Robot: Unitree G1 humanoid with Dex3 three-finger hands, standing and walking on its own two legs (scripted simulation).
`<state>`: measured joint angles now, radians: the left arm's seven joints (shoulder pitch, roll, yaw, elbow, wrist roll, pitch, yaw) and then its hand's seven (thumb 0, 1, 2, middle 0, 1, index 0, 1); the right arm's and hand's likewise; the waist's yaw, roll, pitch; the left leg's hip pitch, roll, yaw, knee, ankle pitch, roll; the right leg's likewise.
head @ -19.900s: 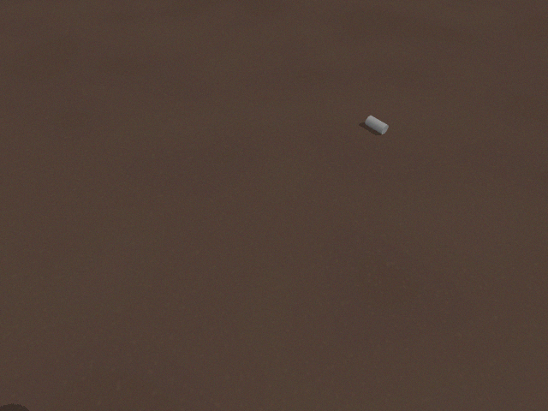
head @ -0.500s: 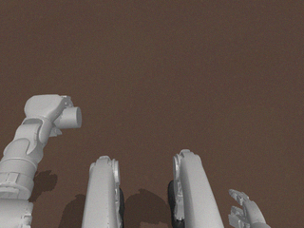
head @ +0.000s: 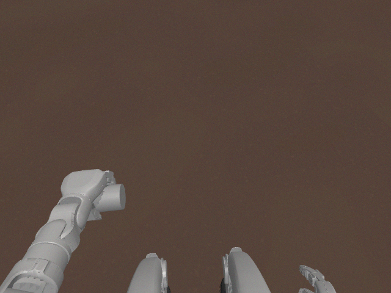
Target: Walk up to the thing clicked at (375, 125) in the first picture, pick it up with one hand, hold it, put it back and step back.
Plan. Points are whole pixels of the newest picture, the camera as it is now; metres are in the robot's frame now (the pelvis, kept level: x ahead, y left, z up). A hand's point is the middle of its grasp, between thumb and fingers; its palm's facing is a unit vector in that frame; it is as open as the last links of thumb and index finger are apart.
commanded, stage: lift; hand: left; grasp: from above
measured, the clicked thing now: (95, 199) +0.35 +0.23 -0.09
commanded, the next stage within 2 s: hold in 0.46 s
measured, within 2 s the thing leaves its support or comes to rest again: neither
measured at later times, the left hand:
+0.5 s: hand (86, 181) +0.35 +0.22 +0.00, palm faces -0.45 -0.05 -0.89, open 9.0 cm
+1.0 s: hand (80, 164) +0.37 +0.22 +0.05, palm faces -0.46 -0.03 -0.89, open 9.0 cm
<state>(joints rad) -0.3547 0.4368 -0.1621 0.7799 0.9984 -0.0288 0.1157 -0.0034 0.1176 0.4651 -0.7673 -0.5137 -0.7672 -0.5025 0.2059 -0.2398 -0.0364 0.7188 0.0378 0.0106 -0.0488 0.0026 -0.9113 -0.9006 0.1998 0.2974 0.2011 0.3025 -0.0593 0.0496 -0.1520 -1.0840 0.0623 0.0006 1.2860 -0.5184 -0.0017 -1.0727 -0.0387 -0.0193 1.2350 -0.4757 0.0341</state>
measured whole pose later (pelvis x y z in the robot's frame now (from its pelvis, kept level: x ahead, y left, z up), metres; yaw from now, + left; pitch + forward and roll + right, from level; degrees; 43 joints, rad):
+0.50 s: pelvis +0.03 +0.00 +0.08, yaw +0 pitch +10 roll +0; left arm -0.34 0.39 -0.19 0.84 1.01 -0.02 0.14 -0.01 0.13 0.44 -0.81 -0.38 -0.81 -0.39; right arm 0.25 -0.25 -0.06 0.73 0.04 0.03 -0.04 0.00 -0.91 -0.90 0.20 0.30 0.20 0.30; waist -0.05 0.03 -0.08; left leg -0.63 0.05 0.04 0.84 -0.38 -0.01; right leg -0.64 -0.04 -0.01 0.82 -0.35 0.03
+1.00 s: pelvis +0.06 +0.00 +0.10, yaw -1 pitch +6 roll +0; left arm -0.30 0.40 -0.21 0.75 1.01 -0.04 0.03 -0.01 0.15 0.37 -0.83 -0.32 -0.83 -0.32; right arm 0.24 -0.25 -0.06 0.70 0.05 0.08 -0.04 0.00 -0.90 -0.89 0.20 0.30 0.20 0.30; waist -0.01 0.04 -0.06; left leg -0.41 0.04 0.07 0.65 -0.34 -0.01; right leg -0.43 -0.04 0.01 0.64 -0.31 0.03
